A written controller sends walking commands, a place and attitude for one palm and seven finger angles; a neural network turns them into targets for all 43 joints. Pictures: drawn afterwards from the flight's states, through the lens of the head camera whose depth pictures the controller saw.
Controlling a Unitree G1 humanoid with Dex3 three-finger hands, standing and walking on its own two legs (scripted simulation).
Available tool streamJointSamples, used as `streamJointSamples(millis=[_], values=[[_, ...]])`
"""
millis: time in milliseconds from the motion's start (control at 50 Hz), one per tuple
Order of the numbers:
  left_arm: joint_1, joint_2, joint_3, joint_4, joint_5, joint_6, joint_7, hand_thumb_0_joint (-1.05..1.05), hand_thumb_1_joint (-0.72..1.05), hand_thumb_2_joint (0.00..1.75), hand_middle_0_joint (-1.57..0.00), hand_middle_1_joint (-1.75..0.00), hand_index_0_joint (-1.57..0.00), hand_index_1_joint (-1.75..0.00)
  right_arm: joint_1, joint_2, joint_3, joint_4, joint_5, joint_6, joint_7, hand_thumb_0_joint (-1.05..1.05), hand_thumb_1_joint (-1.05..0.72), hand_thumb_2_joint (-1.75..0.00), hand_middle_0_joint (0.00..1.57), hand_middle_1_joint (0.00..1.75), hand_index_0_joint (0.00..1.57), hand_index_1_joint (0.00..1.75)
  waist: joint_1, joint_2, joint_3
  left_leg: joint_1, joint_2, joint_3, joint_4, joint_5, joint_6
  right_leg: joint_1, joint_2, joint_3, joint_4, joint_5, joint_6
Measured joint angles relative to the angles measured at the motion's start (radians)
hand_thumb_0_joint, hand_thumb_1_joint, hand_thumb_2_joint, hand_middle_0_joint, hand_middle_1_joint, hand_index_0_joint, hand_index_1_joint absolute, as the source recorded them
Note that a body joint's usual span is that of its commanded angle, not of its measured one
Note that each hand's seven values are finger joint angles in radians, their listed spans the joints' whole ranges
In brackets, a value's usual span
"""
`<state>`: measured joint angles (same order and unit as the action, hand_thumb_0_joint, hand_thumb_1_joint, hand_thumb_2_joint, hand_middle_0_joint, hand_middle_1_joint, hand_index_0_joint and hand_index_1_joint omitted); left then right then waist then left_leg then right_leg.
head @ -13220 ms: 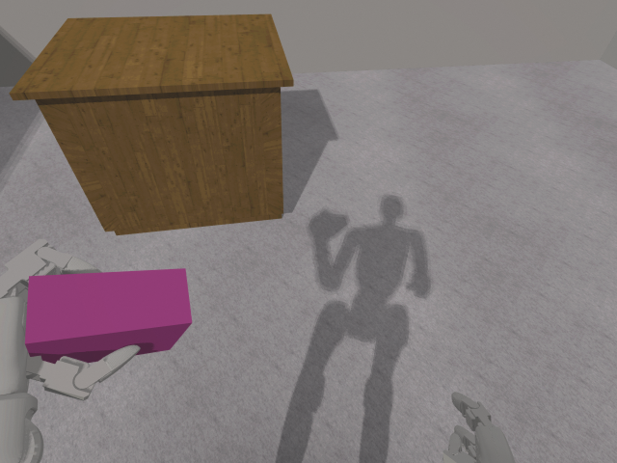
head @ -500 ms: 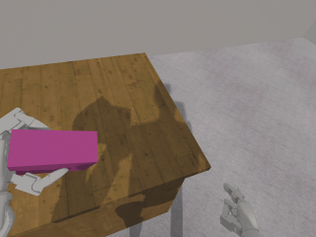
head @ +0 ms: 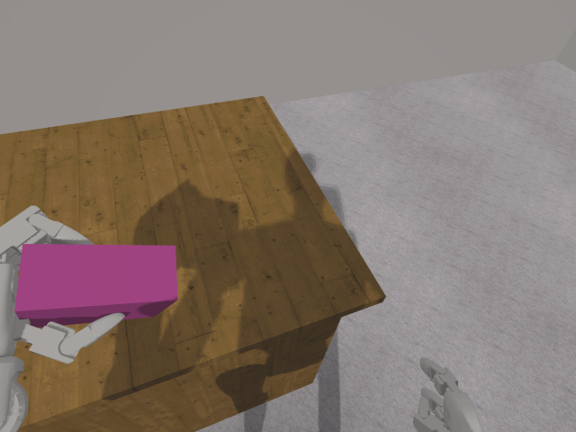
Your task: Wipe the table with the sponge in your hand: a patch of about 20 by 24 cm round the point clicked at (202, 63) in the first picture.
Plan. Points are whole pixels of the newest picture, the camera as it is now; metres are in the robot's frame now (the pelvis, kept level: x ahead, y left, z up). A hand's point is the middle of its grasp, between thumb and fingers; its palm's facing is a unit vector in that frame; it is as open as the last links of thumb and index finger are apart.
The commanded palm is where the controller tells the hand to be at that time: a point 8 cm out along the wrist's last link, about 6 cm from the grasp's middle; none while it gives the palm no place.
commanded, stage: shuffle to correct the standing spot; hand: left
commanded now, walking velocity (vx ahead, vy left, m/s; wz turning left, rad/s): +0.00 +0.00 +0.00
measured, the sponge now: (123, 286) +0.23 +0.20 +0.13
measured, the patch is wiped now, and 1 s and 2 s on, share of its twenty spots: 0.00 0.00 0.00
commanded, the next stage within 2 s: none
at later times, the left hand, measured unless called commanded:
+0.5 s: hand (119, 271) +0.24 +0.20 +0.16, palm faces +0.34 -0.86 -0.37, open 10.0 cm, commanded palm +0.18 +0.24 +0.17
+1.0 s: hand (156, 269) +0.25 +0.17 +0.15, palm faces +0.30 -0.87 -0.40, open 10.0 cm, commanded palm +0.18 +0.21 +0.17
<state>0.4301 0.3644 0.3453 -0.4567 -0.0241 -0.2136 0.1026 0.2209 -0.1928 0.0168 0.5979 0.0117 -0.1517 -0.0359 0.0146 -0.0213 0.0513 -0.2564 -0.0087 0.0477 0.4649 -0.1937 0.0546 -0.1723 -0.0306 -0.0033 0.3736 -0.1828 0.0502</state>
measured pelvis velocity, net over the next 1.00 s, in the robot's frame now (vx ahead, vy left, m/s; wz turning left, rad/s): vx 0.02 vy -0.07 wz -0.01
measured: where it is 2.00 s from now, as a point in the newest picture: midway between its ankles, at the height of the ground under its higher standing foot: outside the picture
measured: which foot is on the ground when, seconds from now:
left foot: down 0.00-1.00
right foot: down 0.00-1.00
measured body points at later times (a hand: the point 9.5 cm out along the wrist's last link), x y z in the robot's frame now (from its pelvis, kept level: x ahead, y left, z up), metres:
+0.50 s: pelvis +0.01 -0.04 +0.00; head +0.04 -0.02 +0.45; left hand +0.21 +0.25 +0.18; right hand +0.19 -0.26 -0.07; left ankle +0.04 +0.08 -0.74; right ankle +0.01 -0.16 -0.74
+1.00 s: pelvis +0.02 -0.07 -0.01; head +0.05 -0.05 +0.44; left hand +0.22 +0.21 +0.17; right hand +0.18 -0.31 -0.09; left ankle +0.04 +0.08 -0.74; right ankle +0.01 -0.16 -0.74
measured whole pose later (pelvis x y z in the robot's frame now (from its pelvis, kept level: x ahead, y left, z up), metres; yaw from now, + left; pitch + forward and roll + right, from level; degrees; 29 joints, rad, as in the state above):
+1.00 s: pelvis +0.02 -0.07 -0.01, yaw +0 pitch +1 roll -1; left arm 0.48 0.41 0.37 -0.54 -0.09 -0.13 0.08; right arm 0.22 -0.20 -0.03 0.57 0.02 -0.07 -0.05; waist -0.01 -0.02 0.05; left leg -0.31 0.09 0.00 0.58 -0.28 -0.05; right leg -0.24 0.07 -0.04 0.51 -0.29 -0.05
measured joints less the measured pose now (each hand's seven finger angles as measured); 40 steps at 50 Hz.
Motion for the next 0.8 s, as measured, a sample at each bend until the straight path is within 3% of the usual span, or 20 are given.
streamJointSamples(millis=[380,600,800], values=[[-0.024,-0.001,0.006,-0.011,-0.016,0.031,-0.002,-0.01,-0.49,1.01,-0.76,-1.34,-0.75,-1.34,-0.023,0.022,-0.004,-0.026,0.003,0.015,0.013,0.01,-0.9,-0.9,0.2,0.3,0.2,0.3,0.006,-0.014,0.003,-0.011,0.03,-0.008,0.004,-0.008,-0.035,-0.027,0.03,-0.005,0.033,-0.023,-0.032],[0.014,0.018,0.011,-0.048,-0.045,0.066,-0.019,-0.01,-0.49,1.01,-0.76,-1.34,-0.75,-1.34,-0.029,0.009,-0.019,-0.04,0.004,0.05,0.011,0.01,-0.9,-0.9,0.2,0.3,0.2,0.3,-0.006,0.005,-0.003,-0.032,0.081,-0.022,0.055,-0.047,-0.076,-0.041,0.08,-0.015,0.064,-0.051,-0.072],[0.044,0.032,0.015,-0.082,-0.065,0.08,-0.019,-0.01,-0.49,1.01,-0.76,-1.34,-0.75,-1.34,-0.013,-0.021,-0.045,-0.038,0.009,0.07,-0.008,0.01,-0.9,-0.9,0.2,0.29,0.2,0.3,-0.024,0.01,-0.008,-0.055,0.099,-0.04,0.103,-0.076,-0.096,-0.065,0.098,-0.031,0.12,-0.09,-0.097]])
